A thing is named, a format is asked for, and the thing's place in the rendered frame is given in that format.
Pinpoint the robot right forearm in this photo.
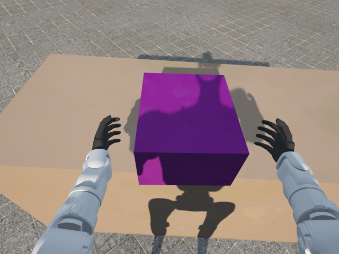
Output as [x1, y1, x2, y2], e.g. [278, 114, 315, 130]
[276, 151, 339, 225]

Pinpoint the robot left forearm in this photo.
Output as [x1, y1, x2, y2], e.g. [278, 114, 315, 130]
[31, 149, 112, 254]

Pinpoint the left robot upper arm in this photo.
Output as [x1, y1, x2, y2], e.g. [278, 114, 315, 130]
[35, 228, 94, 254]

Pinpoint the right robot hand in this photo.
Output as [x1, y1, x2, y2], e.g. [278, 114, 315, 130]
[254, 118, 295, 162]

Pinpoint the pedestal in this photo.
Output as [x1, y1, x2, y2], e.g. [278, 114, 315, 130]
[0, 53, 339, 242]

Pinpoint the carton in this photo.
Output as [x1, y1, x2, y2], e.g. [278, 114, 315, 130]
[134, 72, 249, 186]

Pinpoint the left robot hand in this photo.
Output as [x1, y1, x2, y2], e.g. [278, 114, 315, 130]
[92, 115, 121, 150]

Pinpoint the right robot upper arm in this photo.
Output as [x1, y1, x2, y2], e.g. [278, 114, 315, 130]
[297, 220, 339, 254]

